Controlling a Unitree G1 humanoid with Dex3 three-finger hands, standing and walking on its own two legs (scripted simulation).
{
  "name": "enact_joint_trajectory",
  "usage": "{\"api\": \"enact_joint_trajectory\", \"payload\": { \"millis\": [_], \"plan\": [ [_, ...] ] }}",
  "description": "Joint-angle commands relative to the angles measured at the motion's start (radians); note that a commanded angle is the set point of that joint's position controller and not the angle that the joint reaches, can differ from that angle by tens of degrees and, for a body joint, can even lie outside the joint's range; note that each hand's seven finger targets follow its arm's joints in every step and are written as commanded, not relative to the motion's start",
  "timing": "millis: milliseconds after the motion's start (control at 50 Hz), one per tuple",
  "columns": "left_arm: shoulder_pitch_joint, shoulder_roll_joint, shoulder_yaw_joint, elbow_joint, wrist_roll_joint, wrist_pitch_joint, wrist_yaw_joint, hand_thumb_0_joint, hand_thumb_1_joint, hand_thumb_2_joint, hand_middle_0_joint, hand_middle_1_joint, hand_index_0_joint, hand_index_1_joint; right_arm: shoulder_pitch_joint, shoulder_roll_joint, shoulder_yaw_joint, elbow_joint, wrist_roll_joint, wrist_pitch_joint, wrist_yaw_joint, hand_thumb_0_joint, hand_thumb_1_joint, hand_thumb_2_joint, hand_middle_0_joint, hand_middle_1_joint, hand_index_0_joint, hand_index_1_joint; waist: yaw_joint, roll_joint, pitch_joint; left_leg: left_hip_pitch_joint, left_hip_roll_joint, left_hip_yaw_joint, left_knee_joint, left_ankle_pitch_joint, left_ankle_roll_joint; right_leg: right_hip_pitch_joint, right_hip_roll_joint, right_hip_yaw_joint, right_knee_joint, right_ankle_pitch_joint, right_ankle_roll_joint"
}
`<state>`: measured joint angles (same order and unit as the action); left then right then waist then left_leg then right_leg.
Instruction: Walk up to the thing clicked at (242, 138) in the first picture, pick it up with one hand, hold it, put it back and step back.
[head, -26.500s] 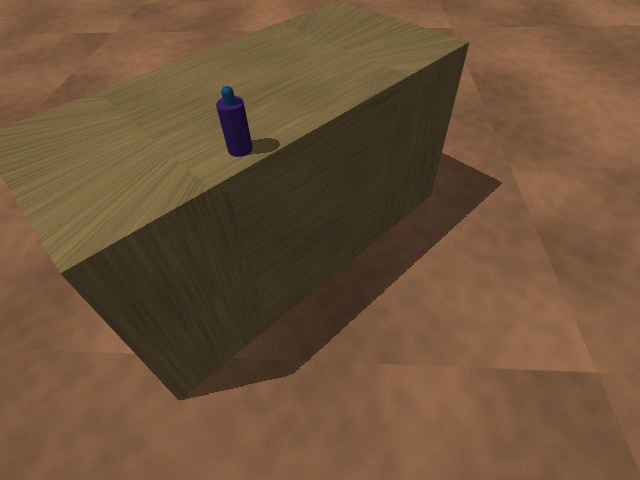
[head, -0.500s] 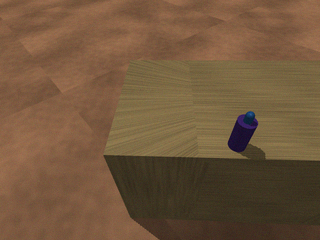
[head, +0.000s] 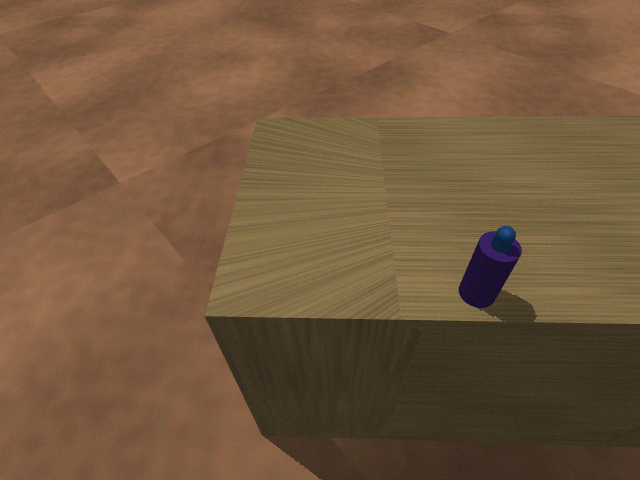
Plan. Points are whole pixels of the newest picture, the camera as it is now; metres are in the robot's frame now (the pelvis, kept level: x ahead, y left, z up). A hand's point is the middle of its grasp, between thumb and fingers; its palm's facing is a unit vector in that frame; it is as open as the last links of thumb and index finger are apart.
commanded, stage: home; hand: right
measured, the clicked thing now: (491, 264) +0.42 -0.23 +0.00
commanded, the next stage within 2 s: stand in 0.40 s
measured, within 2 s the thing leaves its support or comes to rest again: neither
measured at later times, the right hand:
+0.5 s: hand out of the picture +0.08 -0.26 -0.16, palm faces -0.02 +0.94 -0.35, open 17.3 cm
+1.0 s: hand out of the picture +0.08 -0.25 -0.16, palm faces -0.01 +0.94 -0.34, open 8.4 cm
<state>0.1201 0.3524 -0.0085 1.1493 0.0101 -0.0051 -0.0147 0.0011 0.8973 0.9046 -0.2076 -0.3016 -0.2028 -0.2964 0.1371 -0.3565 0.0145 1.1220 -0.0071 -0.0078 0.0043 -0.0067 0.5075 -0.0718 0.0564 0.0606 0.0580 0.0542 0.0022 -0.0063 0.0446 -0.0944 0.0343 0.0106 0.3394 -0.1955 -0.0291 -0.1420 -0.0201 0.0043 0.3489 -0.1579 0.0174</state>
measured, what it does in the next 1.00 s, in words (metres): stands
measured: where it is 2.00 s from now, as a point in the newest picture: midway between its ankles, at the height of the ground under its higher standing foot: outside the picture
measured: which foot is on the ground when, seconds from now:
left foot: down 0.00-1.00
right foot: down 0.00-1.00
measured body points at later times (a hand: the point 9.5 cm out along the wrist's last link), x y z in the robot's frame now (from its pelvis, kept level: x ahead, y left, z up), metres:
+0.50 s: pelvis +0.01 +0.00 +0.00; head +0.02 +0.00 +0.45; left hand +0.09 +0.30 -0.13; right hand +0.08 -0.31 -0.13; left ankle +0.00 +0.14 -0.75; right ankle +0.02 -0.13 -0.75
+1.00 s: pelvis +0.02 +0.00 +0.00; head +0.02 +0.00 +0.45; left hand +0.09 +0.30 -0.13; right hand +0.08 -0.30 -0.13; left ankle +0.00 +0.14 -0.75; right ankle +0.02 -0.13 -0.75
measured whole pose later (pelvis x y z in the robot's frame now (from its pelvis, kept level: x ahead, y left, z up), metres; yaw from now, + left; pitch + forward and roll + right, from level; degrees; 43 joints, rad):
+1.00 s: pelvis +0.02 +0.00 +0.00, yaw -1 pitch -2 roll +0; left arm 0.11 0.35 0.00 1.14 0.01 -0.01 -0.01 0.00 0.90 0.90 -0.21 -0.30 -0.20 -0.30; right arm 0.13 -0.35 0.00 1.12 -0.01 0.00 0.00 0.00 -0.70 -0.86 0.20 0.30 0.20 0.29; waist 0.00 0.00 0.05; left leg -0.07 0.04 0.02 0.31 -0.21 -0.03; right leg -0.12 -0.01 0.01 0.33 -0.17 0.02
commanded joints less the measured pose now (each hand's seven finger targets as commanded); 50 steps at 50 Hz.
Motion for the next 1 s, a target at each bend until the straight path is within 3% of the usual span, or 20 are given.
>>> {"api": "enact_joint_trajectory", "payload": {
  "millis": [0,160,480,520,540,680,840,980],
  "plan": [
    [-0.035,0.212,0.038,-0.051,-0.001,-0.016,0.019,0.0,0.897,0.902,-0.201,-0.3,-0.2,-0.3,-0.029,-0.214,-0.038,-0.045,-0.006,-0.021,-0.017,0.0,0.531,-0.064,0.054,0.055,0.054,0.055,-0.001,0.005,-0.028,-0.036,0.095,-0.079,-0.078,0.035,0.043,0.014,-0.101,0.096,-0.064,0.045,-0.035],
    [-0.035,0.21,0.038,-0.057,0.0,-0.021,0.022,0.0,0.897,0.902,-0.201,-0.3,-0.2,-0.301,-0.039,-0.221,-0.045,-0.047,-0.002,-0.023,-0.019,0.0,0.515,-0.073,0.055,0.058,0.055,0.058,-0.001,0.011,-0.079,0.012,0.107,-0.074,-0.055,0.156,0.045,0.045,-0.111,0.089,-0.047,0.184,-0.037],
    [-0.047,0.212,0.04,-0.06,-0.002,-0.019,0.023,0.0,0.897,0.902,-0.201,-0.299,-0.2,-0.3,-0.037,-0.212,-0.046,-0.045,-0.005,-0.019,-0.018,0.0,0.52,-0.07,0.055,0.057,0.055,0.057,-0.002,0.012,-0.053,-0.004,0.101,-0.066,-0.075,0.108,0.038,0.038,-0.108,0.09,-0.061,0.142,-0.036],
    [-0.042,0.207,0.04,-0.059,-0.003,-0.019,0.023,0.0,0.9,0.9,-0.2,-0.3,-0.2,-0.301,-0.04,-0.213,-0.046,-0.044,-0.005,-0.019,-0.018,0.0,0.36,-0.23,0.2,0.217,0.2,0.217,0.002,0.018,-0.05,-0.004,0.1,-0.068,-0.077,0.114,0.038,0.035,-0.107,0.089,-0.062,0.143,-0.034],
    [-0.043,0.213,0.04,-0.059,-0.003,-0.02,0.023,0.0,0.9,0.9,-0.2,-0.3,-0.2,-0.301,-0.035,-0.207,-0.046,-0.044,-0.004,-0.02,-0.017,0.0,0.28,-0.31,0.2,0.297,0.2,0.297,-0.002,0.007,-0.052,-0.001,0.102,-0.07,-0.079,0.111,0.037,0.037,-0.105,0.085,-0.06,0.127,-0.035],
    [-0.047,0.212,0.041,-0.068,-0.003,-0.022,0.025,0.0,0.9,0.9,-0.2,-0.3,-0.2,-0.301,-0.035,-0.211,-0.052,-0.046,-0.005,-0.019,-0.018,0.0,-0.28,-0.87,0.2,0.3,0.2,0.3,-0.005,0.008,-0.067,0.017,0.103,-0.06,-0.066,0.157,0.037,0.042,-0.109,0.088,-0.054,0.194,-0.039],
    [-0.037,0.209,0.042,-0.066,-0.001,-0.021,0.025,0.0,0.9,0.9,-0.2,-0.3,-0.2,-0.301,-0.044,-0.209,-0.052,-0.049,-0.004,-0.018,-0.017,0.0,-0.9,-0.9,0.2,0.3,0.2,0.3,-0.001,0.013,-0.057,0.014,0.101,-0.059,-0.073,0.124,0.037,0.033,-0.105,0.087,-0.059,0.173,-0.037],
    [-0.041,0.212,0.044,-0.069,-0.003,-0.02,0.025,0.0,0.9,0.9,-0.2,-0.3,-0.2,-0.301,-0.037,-0.206,-0.053,-0.052,-0.003,-0.019,-0.017,0.0,-0.9,-0.9,0.2,0.3,0.2,0.3,-0.004,0.009,-0.059,0.018,0.105,-0.061,-0.079,0.128,0.037,0.038,-0.106,0.091,-0.056,0.164,-0.041]
  ]
}}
